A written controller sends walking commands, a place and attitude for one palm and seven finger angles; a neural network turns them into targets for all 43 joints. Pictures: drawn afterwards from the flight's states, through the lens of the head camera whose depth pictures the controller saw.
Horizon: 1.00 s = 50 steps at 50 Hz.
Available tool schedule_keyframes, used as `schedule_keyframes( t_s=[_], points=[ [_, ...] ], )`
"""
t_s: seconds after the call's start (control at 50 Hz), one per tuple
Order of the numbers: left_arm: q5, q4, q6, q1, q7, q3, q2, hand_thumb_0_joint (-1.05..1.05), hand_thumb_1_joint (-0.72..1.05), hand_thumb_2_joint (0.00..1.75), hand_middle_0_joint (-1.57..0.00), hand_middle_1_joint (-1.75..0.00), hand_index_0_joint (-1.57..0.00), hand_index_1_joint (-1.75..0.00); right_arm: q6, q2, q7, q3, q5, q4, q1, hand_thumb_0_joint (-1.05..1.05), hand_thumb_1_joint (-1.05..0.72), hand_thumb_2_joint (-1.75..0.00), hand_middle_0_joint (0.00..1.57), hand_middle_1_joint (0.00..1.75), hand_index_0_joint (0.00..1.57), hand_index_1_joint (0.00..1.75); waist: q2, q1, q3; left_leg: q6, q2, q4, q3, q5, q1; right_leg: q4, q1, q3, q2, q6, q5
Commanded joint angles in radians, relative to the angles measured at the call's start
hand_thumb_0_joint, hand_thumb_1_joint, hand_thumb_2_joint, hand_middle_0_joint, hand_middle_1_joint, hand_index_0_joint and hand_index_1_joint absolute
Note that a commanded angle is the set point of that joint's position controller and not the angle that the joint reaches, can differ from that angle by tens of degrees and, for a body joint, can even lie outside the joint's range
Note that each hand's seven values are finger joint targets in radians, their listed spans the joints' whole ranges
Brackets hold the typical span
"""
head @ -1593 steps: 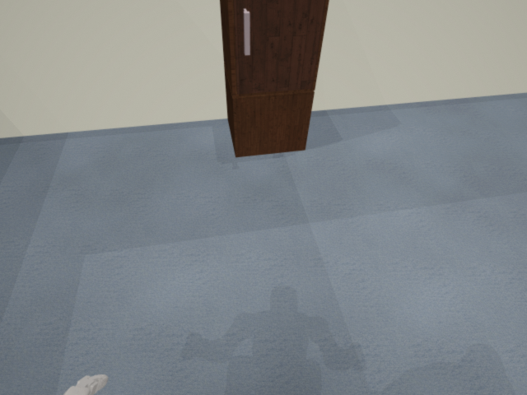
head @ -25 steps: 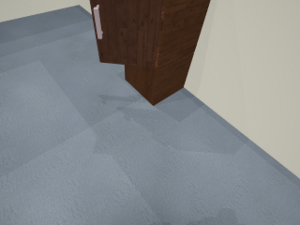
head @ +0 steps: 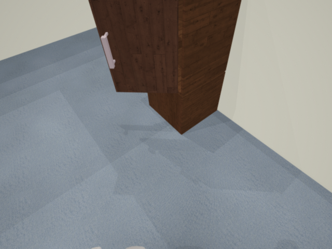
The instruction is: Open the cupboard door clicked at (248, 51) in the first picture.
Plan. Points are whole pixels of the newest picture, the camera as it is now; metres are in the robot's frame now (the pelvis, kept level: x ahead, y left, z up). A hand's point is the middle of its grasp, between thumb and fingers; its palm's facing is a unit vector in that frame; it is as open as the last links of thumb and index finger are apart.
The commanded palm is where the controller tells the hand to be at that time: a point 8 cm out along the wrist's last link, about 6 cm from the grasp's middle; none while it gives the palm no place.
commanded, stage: take the last steps up to it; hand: left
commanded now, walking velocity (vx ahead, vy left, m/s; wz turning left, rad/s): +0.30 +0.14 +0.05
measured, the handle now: (109, 50) +0.98 +0.32 -0.05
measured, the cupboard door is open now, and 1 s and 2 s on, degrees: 47 47 47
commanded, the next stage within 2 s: come to a stop and stand still in 0.90 s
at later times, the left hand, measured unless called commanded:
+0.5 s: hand out of the picture +0.11 +0.27 -0.19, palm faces +0.11 -0.98 -0.16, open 7.4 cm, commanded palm none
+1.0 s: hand (110, 152) +0.46 +0.23 -0.16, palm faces -0.08 -0.98 -0.19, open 7.4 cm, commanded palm none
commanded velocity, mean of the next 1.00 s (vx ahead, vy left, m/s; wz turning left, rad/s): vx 0.24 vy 0.07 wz -0.04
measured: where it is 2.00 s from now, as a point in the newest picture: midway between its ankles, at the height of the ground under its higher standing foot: (162, 221)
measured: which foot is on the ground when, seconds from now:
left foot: up 0.00-0.34, down 0.36-0.92, up 0.94-1.00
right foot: down 0.00-0.38, up 0.40-0.88, down 0.90-1.00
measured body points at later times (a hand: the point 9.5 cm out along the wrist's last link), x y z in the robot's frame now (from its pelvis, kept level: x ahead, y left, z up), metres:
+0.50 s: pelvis +0.17 +0.10 -0.01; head +0.20 +0.12 +0.44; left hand +0.11 +0.32 -0.17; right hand +0.29 -0.12 -0.15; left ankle +0.22 +0.18 -0.74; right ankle +0.10 -0.04 -0.65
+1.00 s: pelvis +0.33 +0.07 +0.00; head +0.37 +0.05 +0.44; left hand +0.46 +0.29 -0.14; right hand +0.24 -0.13 -0.16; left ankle +0.25 +0.19 -0.68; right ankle +0.36 -0.02 -0.74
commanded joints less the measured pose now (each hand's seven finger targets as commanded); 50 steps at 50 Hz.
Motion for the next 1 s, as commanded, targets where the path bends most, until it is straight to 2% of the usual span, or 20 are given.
schedule_keyframes(
  t_s=[0.0,0.08,0.22,0.26,0.3,0.32,0.34,0.36,0.38,0.4,0.46,0.54,0.76,0.82,0.84,0.86,0.88,0.9,0.92,0.98],
  points=[
    [-0.003,0.042,-0.026,0.184,0.013,0.017,0.111,0.0,0.9,0.9,-0.2,-0.3,-0.2,-0.3,-0.017,-0.013,0.012,-0.001,0.001,-0.072,-0.025,0.0,-0.9,-0.9,0.2,0.3,0.2,0.3,-0.16,0.038,0.006,-0.04,0.083,0.005,-0.015,0.131,-0.201,-0.327,0.118,0.177,-0.268,-0.049,0.327],
    [-0.001,0.08,-0.038,0.239,0.015,0.021,0.127,0.0,0.9,0.9,-0.2,-0.3,-0.2,-0.3,-0.011,0.003,0.023,-0.002,0.005,-0.098,-0.094,0.0,-0.9,-0.9,0.2,0.3,0.2,0.3,-0.139,0.05,-0.019,-0.06,0.084,-0.114,0.03,0.186,-0.236,-0.302,0.202,0.102,-0.255,-0.058,0.535],
    [0.011,0.124,-0.027,0.259,0.018,0.02,0.17,0.0,0.9,0.9,-0.2,-0.3,-0.2,-0.3,-0.027,-0.018,0.045,0.004,0.008,-0.178,-0.276,0.0,-0.9,-0.9,0.2,0.3,0.2,0.3,-0.214,0.073,0.068,-0.034,0.064,-0.4,0.08,0.179,-0.148,-0.302,0.169,0.092,-0.285,-0.063,0.395],
    [0.013,0.127,-0.019,0.253,0.019,0.025,0.182,0.0,0.9,0.9,-0.2,-0.3,-0.2,-0.3,-0.036,-0.026,0.044,0.004,0.009,-0.183,-0.279,0.0,-0.9,-0.9,0.2,0.3,0.2,0.3,-0.222,0.065,0.07,-0.013,0.045,-0.458,0.086,0.137,-0.066,-0.266,0.15,0.093,-0.294,-0.057,0.403],
    [0.01,0.124,-0.012,0.227,0.019,0.032,0.187,0.0,0.9,0.9,-0.2,-0.3,-0.2,-0.3,-0.049,-0.061,0.029,-0.006,0.003,-0.14,-0.13,0.0,-0.9,-0.9,0.2,0.3,0.2,0.3,-0.17,-0.017,0.002,0.007,-0.004,-0.586,0.121,0.151,0.196,-0.078,0.074,0.04,-0.251,-0.032,0.464],
    [0.008,0.121,-0.009,0.239,0.014,0.024,0.162,0.0,0.9,0.9,-0.2,-0.3,-0.2,-0.3,-0.054,-0.132,0.019,-0.022,-0.002,-0.099,0.008,0.0,-0.9,-0.9,0.2,0.3,0.2,0.3,-0.027,-0.065,-0.089,0.018,0.031,-0.607,0.089,0.145,0.409,0.139,-0.017,0.009,-0.193,-0.011,0.35],
    [-0.005,0.101,-0.003,0.283,0.008,0.019,0.105,0.0,0.9,0.9,-0.2,-0.3,-0.2,-0.3,-0.063,-0.25,0.003,-0.052,-0.014,-0.076,0.141,0.0,-0.9,-0.9,0.2,0.3,0.2,0.3,0.258,-0.099,-0.212,0.102,0.292,-0.665,-0.262,0.169,0.606,0.442,-0.237,-0.06,-0.035,0.037,-0.132],
    [-0.003,0.065,-0.001,0.232,0.011,0.01,0.095,0.0,0.9,0.9,-0.2,-0.3,-0.2,-0.3,-0.052,-0.28,-0.015,-0.053,0.001,-0.07,0.194,0.0,-0.9,-0.9,0.2,0.3,0.2,0.3,0.301,-0.111,-0.259,0.165,0.383,-0.789,-0.417,0.214,0.617,0.674,-0.343,0.053,0.011,0.026,-0.329],
    [-0.005,0.042,-0.003,0.169,0.012,0.013,0.092,0.0,0.9,0.9,-0.2,-0.3,-0.2,-0.3,-0.049,-0.26,-0.023,-0.046,0.002,-0.084,0.13,0.0,-0.9,-0.9,0.2,0.3,0.2,0.3,0.161,-0.085,-0.167,0.204,0.407,-0.806,-0.373,0.224,0.533,0.783,-0.408,0.112,-0.036,0.004,-0.281],
    [0.0,0.048,-0.001,0.152,0.011,0.015,0.083,0.0,0.9,0.9,-0.2,-0.3,-0.2,-0.3,-0.057,-0.204,-0.022,-0.03,0.003,-0.111,0.035,0.0,-0.9,-0.9,0.2,0.3,0.2,0.3,0.094,-0.047,-0.134,0.19,0.371,-0.826,-0.295,0.141,0.394,0.805,-0.398,0.119,-0.063,-0.001,-0.207],
    [0.012,0.08,0.028,0.177,-0.003,0.021,0.062,0.0,0.9,0.9,-0.2,-0.3,-0.2,-0.3,-0.074,-0.098,-0.03,0.001,0.005,-0.135,-0.066,0.0,-0.9,-0.9,0.2,0.3,0.2,0.3,0.094,0.023,-0.014,0.133,0.29,-0.905,-0.154,0.127,0.174,0.743,-0.338,0.145,-0.099,0.022,-0.049],
    [0.01,0.061,0.047,0.169,-0.006,0.028,0.053,0.0,0.9,0.9,-0.2,-0.3,-0.2,-0.3,-0.088,-0.071,-0.033,-0.006,0.004,-0.123,-0.039,0.0,-0.9,-0.9,0.2,0.3,0.2,0.3,0.035,0.052,-0.017,0.164,0.275,-0.953,-0.093,0.189,0.192,0.638,-0.358,0.147,-0.089,0.032,0.033],
    [0.007,-0.054,0.04,-0.101,-0.014,0.009,0.066,0.0,0.9,0.9,-0.2,-0.3,-0.2,-0.3,-0.084,-0.089,-0.03,0.009,-0.005,-0.049,0.095,0.0,-0.9,-0.9,0.2,0.3,0.2,0.3,0.016,0.001,0.037,0.171,0.268,-0.895,-0.008,0.456,0.329,0.202,-0.297,0.081,-0.04,0.02,0.062],
    [0.008,-0.052,0.03,-0.081,-0.012,0.008,0.076,0.0,0.9,0.9,-0.2,-0.3,-0.2,-0.3,-0.075,-0.088,-0.031,0.013,-0.006,-0.028,0.112,0.0,-0.9,-0.9,0.2,0.3,0.2,0.3,0.048,0.008,0.01,0.136,0.238,-0.786,0.032,0.52,0.331,0.077,-0.162,0.045,0.003,0.004,0.044],
    [0.008,-0.032,0.024,-0.019,-0.011,0.011,0.088,0.0,0.9,0.9,-0.2,-0.3,-0.2,-0.3,-0.074,-0.084,-0.032,0.016,-0.003,-0.024,0.107,0.0,-0.9,-0.9,0.2,0.3,0.2,0.3,0.023,0.037,-0.024,0.109,0.211,-0.703,0.059,0.535,0.315,-0.003,-0.049,0.032,0.02,0.0,0.1],
    [0.008,0.004,0.014,0.09,-0.009,0.023,0.124,0.0,0.9,0.9,-0.2,-0.3,-0.2,-0.3,-0.076,-0.078,-0.03,0.019,0.008,-0.024,0.095,0.0,-0.9,-0.9,0.2,0.3,0.2,0.3,-0.02,0.083,-0.089,0.073,0.168,-0.567,0.085,0.493,0.218,-0.045,0.163,0.081,-0.003,-0.019,0.198],
    [0.01,0.045,0.001,0.23,0.002,0.045,0.206,0.0,0.9,0.9,-0.2,-0.3,-0.2,-0.3,-0.079,-0.054,-0.025,0.018,0.02,-0.046,0.084,0.0,-0.9,-0.9,0.2,0.3,0.2,0.3,-0.179,0.129,-0.185,0.022,0.078,-0.361,0.149,0.262,-0.008,-0.048,0.428,0.323,-0.194,-0.096,0.384],
    [-0.004,0.071,0.002,0.31,0.006,0.056,0.284,0.0,0.9,0.9,-0.2,-0.3,-0.2,-0.3,-0.076,-0.048,-0.023,0.016,0.023,-0.068,0.086,0.0,-0.9,-0.9,0.2,0.3,0.2,0.3,-0.317,0.137,-0.216,-0.021,-0.016,-0.085,0.161,-0.284,-0.176,-0.154,0.534,0.552,-0.414,-0.229,0.557],
    [-0.01,0.059,0.006,0.283,0.018,0.053,0.259,0.0,0.9,0.9,-0.2,-0.3,-0.2,-0.3,-0.064,-0.083,-0.027,0.009,0.02,-0.079,0.039,0.0,-0.9,-0.9,0.2,0.3,0.2,0.3,-0.194,0.135,-0.168,-0.014,0.033,0.016,0.033,-0.292,-0.192,-0.191,0.426,0.518,-0.425,-0.261,0.537],
    [-0.011,0.033,0.001,0.13,0.025,0.026,0.153,0.0,0.9,0.9,-0.2,-0.3,-0.2,-0.3,-0.043,-0.012,-0.023,0.013,0.017,-0.068,-0.023,0.0,-0.9,-0.9,0.2,0.3,0.2,0.3,-0.134,0.057,-0.051,-0.031,0.09,-0.021,-0.007,-0.105,-0.158,-0.23,0.197,0.289,-0.291,-0.172,0.585]
  ],
)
